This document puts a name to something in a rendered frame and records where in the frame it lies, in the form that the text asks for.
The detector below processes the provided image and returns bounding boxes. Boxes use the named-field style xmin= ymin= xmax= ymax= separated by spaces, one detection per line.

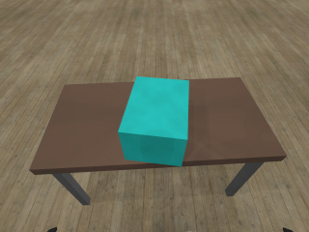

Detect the carton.
xmin=118 ymin=76 xmax=189 ymax=167

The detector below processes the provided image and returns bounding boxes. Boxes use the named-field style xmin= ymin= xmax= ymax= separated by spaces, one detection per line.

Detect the table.
xmin=29 ymin=77 xmax=287 ymax=206

